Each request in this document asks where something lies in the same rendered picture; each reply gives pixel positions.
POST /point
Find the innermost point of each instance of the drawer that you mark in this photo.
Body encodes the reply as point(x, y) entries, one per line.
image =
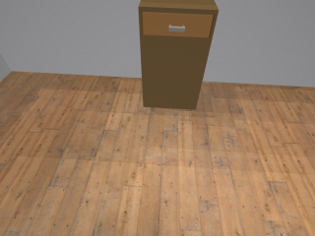
point(196, 25)

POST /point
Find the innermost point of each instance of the cabinet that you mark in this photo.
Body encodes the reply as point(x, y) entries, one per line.
point(173, 67)

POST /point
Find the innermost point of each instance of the handle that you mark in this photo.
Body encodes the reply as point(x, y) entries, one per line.
point(177, 29)

